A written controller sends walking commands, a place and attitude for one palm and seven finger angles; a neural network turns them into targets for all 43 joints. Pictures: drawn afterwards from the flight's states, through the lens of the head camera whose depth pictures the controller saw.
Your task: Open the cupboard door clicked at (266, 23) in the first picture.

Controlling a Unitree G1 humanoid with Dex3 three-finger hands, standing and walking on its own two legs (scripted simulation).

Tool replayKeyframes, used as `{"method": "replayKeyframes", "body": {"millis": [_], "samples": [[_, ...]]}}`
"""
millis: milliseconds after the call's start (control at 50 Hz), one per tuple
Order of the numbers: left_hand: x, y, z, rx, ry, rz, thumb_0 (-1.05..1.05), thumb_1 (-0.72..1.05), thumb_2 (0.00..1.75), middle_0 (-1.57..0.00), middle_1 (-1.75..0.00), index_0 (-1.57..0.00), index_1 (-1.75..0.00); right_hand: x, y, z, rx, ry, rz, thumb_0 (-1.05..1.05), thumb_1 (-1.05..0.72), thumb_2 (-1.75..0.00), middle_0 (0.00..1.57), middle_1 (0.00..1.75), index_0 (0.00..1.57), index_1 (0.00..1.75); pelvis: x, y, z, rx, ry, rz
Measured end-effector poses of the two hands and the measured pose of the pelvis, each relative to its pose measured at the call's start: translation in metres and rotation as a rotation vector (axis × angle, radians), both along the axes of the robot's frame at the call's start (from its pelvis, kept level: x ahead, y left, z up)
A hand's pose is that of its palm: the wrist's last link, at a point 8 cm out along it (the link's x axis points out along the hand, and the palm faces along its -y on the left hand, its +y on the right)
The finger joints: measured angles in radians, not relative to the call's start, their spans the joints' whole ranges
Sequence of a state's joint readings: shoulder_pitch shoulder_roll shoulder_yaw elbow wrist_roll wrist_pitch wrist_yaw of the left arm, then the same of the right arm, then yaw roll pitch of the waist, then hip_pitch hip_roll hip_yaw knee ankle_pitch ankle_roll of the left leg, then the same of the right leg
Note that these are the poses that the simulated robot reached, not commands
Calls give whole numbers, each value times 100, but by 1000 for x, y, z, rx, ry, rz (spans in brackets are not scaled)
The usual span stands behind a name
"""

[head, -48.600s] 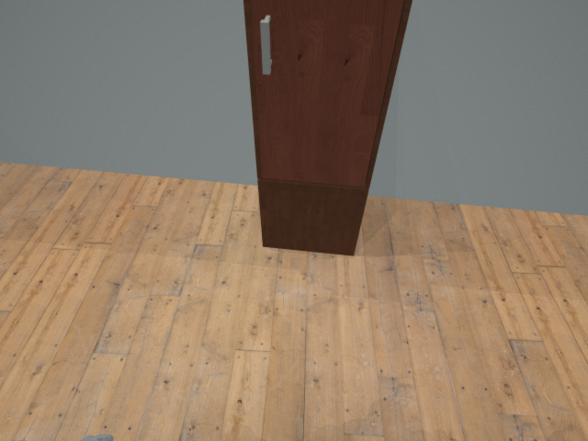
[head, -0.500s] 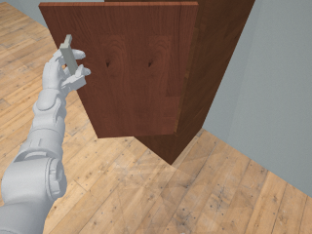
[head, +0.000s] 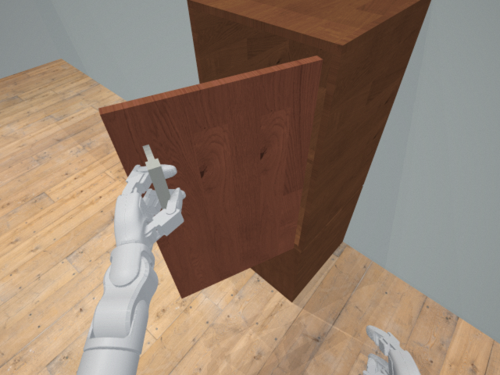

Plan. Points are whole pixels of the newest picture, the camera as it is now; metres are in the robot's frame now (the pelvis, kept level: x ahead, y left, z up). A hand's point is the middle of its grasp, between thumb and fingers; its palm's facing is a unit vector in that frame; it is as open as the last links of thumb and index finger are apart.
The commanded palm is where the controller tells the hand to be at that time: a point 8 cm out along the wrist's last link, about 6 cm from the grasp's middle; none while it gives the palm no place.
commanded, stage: pull the door open along its arc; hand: left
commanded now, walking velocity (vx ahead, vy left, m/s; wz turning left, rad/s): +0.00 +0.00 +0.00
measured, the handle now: (159, 184) +0.38 +0.17 +0.13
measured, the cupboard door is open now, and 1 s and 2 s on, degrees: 69 89 90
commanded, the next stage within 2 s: open thumb and fingers to let go in 0.52 s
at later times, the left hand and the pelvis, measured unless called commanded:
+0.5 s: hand (225, 253) +0.26 +0.05 +0.12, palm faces +0.36 -0.93 -0.01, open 6.3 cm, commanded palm +0.18 +0.07 +0.12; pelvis +0.00 -0.04 +0.00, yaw +4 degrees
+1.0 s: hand (214, 257) +0.25 +0.06 +0.13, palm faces +0.45 -0.89 -0.01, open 9.8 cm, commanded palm +0.21 +0.08 +0.12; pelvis -0.03 -0.04 +0.00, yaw +6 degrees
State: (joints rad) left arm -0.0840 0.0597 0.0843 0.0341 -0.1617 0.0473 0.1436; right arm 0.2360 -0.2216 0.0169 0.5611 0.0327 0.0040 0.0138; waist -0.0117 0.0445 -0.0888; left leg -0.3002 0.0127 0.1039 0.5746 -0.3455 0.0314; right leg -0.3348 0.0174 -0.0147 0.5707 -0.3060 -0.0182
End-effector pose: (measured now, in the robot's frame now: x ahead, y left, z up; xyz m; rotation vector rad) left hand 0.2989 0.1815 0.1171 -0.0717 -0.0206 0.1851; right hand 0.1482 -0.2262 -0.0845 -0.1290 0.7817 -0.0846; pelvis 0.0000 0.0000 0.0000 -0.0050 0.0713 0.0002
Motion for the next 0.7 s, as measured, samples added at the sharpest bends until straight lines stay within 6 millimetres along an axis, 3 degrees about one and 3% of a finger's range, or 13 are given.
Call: {"method": "replayKeyframes", "body": {"millis": [140, 260, 360, 560, 700], "samples": [[-43, -40, 5, -12, 63, 109, 3, 67, 72, -35, -128, -37, -132, 57, 23, 25, 17, -108, 108, 1, -91, -90, 20, 30, 20, 30, 1, -11, 2, 4, -62, 28], [-55, -60, 8, -5, 88, 219, 3, 67, 75, -34, -124, -37, -132, 74, 30, 31, 25, -112, 173, 1, -91, -90, 20, 30, 21, 30, 1, -23, 2, 5, -88, 52], [-63, -72, 9, 50, 87, 248, 2, 68, 75, -33, -124, -35, -132, 68, 22, 21, 38, -66, 184, 1, -90, -90, 20, 30, 21, 30, 1, -31, 1, 9, -94, 63], [-86, -98, 8, 73, 76, 169, 2, 66, 72, -32, -126, -33, -132, 34, -11, -5, 47, 29, 140, 1, -91, -90, 20, 30, 20, 30, -1, -43, -1, 15, -98, 71], [-84, -99, 8, 81, 68, 234, 1, 64, 77, -34, -128, -34, -132, 25, -22, -12, 9, 45, 145, 1, -91, -90, 20, 30, 20, 30, -10, -49, -2, 17, -109, 86]]}}
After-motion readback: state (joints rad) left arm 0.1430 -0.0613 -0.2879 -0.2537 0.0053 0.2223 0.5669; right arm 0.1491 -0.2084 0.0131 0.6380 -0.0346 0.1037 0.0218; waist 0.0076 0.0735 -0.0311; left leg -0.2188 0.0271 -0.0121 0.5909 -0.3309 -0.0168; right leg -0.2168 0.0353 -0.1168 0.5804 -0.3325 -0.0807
